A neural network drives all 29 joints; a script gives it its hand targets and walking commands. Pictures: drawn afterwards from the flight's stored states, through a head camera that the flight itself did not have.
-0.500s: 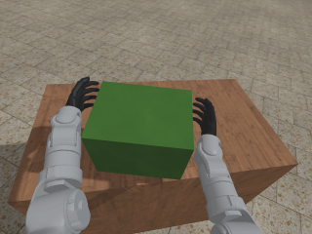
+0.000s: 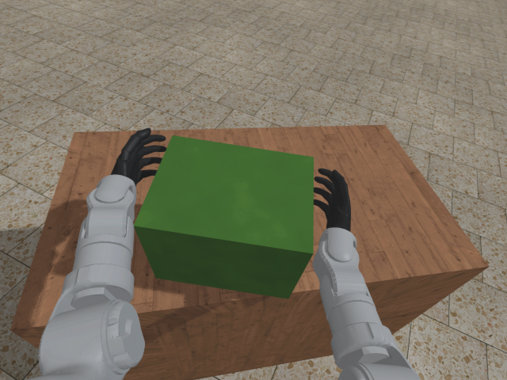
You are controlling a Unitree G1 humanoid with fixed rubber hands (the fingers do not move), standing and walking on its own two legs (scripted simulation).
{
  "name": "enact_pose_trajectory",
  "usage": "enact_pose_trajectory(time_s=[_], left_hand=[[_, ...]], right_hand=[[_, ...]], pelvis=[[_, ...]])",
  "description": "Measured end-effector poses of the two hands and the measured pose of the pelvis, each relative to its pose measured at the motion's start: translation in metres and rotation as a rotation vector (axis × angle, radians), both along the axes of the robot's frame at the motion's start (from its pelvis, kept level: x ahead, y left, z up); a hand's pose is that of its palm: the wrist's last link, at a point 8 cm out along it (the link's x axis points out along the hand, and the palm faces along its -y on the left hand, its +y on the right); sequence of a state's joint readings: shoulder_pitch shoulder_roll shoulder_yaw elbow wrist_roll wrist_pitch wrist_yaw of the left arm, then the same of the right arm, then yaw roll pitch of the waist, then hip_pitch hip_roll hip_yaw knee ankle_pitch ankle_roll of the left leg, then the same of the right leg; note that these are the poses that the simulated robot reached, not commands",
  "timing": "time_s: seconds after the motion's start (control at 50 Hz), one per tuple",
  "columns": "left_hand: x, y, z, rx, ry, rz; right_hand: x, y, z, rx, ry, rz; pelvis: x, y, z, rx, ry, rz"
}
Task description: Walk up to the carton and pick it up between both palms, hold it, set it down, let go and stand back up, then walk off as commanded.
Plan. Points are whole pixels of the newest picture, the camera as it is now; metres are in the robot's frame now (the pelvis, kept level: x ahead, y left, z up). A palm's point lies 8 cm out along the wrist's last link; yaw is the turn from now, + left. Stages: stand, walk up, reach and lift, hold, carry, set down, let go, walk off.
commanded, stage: set down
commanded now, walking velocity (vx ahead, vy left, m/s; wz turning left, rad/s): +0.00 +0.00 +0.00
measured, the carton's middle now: (232, 219) +0.39 -0.01 +0.02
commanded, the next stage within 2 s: none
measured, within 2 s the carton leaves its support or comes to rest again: neither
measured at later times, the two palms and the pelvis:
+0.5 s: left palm (130, 184) +0.43 +0.16 +0.08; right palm (330, 232) +0.33 -0.16 +0.05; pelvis +0.00 +0.00 +0.00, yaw +0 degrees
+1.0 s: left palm (130, 184) +0.43 +0.16 +0.08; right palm (329, 233) +0.33 -0.16 +0.05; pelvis +0.00 +0.01 +0.00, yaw +0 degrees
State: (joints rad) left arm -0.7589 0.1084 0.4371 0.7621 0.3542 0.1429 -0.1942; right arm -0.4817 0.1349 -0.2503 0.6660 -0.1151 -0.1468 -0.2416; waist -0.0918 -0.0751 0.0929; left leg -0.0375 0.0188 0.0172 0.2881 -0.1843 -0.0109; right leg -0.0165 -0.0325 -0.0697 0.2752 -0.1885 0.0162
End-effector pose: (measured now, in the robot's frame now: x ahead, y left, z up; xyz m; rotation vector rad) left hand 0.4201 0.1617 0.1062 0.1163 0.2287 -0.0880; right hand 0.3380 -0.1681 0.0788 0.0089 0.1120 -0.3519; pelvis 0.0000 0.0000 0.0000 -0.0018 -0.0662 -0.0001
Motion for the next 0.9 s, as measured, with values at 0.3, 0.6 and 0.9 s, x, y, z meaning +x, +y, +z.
enact_pose_trajectory(time_s=[0.3, 0.6, 0.9], left_hand=[[0.001, -0.002, -0.014, -0.003, 0.005, -0.019], [0.007, 0.002, -0.028, -0.002, 0.002, -0.038], [0.007, 0.002, -0.028, -0.008, -0.010, -0.047]], right_hand=[[-0.005, 0.000, -0.017, 0.000, 0.026, -0.015], [-0.004, 0.005, -0.028, 0.011, 0.018, -0.034], [-0.005, 0.004, -0.029, 0.009, 0.010, -0.037]], pelvis=[[0.000, 0.001, 0.000, -0.002, 0.015, 0.000], [0.000, 0.005, 0.000, -0.007, 0.050, 0.000], [-0.003, 0.007, -0.001, -0.010, 0.060, 0.000]])
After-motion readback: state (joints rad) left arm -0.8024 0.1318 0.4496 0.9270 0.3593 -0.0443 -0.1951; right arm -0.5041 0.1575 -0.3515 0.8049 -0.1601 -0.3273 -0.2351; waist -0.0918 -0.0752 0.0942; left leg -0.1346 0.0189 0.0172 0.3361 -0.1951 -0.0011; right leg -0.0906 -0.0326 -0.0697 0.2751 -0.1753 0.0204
